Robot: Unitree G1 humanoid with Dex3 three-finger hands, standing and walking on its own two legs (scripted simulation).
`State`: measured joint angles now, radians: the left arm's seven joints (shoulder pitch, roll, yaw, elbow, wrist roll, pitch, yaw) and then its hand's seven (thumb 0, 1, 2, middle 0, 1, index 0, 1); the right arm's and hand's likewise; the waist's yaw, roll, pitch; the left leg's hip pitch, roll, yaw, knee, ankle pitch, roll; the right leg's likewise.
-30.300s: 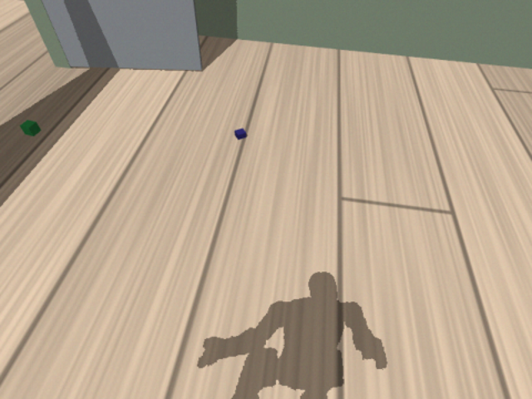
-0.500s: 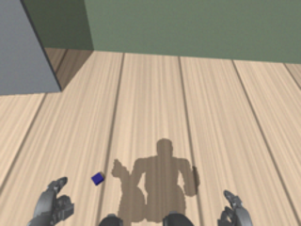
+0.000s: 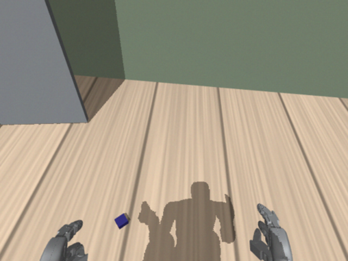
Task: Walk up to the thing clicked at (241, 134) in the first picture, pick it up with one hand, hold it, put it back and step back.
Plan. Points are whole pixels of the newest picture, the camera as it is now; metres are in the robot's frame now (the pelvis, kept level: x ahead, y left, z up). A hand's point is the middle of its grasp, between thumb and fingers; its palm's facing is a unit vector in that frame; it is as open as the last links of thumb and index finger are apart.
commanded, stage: home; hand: left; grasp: from above
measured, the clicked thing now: (121, 221) +0.46 +0.23 -0.70
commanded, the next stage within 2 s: stand in 1.68 s
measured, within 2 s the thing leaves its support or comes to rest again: neither
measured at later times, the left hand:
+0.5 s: hand (87, 255) +0.17 +0.18 -0.05, palm faces +0.04 -0.98 -0.20, open 7.5 cm
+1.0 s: hand (87, 251) +0.17 +0.18 -0.05, palm faces +0.04 -0.98 -0.21, open 7.4 cm
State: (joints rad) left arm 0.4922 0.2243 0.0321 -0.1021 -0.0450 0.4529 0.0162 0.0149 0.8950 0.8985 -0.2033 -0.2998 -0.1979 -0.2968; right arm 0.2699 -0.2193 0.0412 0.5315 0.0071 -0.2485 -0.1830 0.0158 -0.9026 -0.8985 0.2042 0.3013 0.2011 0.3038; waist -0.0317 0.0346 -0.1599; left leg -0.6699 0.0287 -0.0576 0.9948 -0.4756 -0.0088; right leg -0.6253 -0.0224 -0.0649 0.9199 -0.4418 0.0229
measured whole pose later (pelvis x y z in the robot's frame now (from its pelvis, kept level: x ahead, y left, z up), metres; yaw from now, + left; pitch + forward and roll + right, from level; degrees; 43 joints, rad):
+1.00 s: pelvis +0.01 +0.00 +0.00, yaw -1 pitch +10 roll -3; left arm 0.50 0.23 0.03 -0.13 -0.05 0.44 0.02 0.01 0.90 0.90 -0.20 -0.30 -0.20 -0.30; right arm 0.29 -0.22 0.03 0.56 0.01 -0.25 -0.19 0.02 -0.90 -0.90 0.20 0.30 0.20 0.30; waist -0.03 0.04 -0.16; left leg -0.68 0.03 -0.05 1.01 -0.50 -0.01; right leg -0.64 -0.02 -0.06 0.94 -0.46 0.02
